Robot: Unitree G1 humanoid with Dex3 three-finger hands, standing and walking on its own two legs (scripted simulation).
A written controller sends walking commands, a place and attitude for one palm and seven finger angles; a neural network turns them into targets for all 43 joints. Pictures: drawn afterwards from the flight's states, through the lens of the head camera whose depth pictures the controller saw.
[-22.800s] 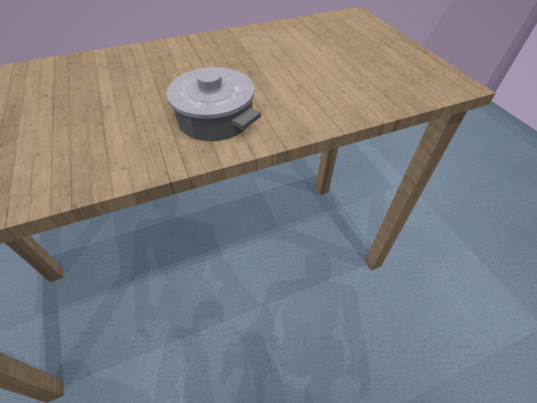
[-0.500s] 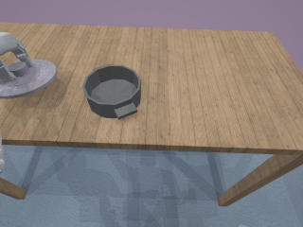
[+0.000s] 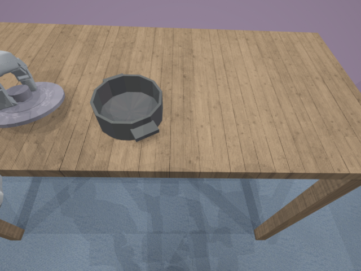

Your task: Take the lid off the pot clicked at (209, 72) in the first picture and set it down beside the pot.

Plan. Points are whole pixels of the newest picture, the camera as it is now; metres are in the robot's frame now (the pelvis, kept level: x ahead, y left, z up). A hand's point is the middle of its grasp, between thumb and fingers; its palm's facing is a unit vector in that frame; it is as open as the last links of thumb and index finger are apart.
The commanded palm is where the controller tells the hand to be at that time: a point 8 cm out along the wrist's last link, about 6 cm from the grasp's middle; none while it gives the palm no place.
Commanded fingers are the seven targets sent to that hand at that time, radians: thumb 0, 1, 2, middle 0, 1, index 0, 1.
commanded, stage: lower the lid onto the table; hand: left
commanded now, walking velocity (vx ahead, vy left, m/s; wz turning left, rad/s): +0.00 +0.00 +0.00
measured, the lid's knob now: (18, 93) +0.47 +0.34 +0.13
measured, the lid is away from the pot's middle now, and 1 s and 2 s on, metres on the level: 0.23 0.22 0.22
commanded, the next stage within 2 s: open the fingers wide in 0.26 s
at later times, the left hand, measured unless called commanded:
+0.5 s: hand (14, 106) +0.43 +0.33 +0.13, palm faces -0.41 -0.13 -0.90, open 7.9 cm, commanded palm +0.44 +0.33 +0.21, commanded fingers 0.00 0.47 1.00 -0.97 -1.08 -0.71 -0.94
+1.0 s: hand (7, 105) +0.42 +0.33 +0.14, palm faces -0.40 -0.14 -0.91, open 8.5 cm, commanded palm +0.45 +0.34 +0.21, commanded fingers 0.00 0.03 0.86 -0.55 -0.79 -0.49 -0.76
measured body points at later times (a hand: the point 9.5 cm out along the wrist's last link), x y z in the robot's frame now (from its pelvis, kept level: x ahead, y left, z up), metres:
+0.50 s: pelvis +0.00 +0.00 +0.00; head +0.05 +0.01 +0.44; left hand +0.45 +0.33 +0.18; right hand +0.04 -0.27 -0.13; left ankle +0.00 +0.08 -0.74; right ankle -0.01 -0.15 -0.74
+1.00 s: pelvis -0.01 +0.00 -0.01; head +0.04 +0.01 +0.44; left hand +0.44 +0.34 +0.19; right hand +0.06 -0.28 -0.13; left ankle +0.00 +0.08 -0.74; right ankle -0.01 -0.15 -0.74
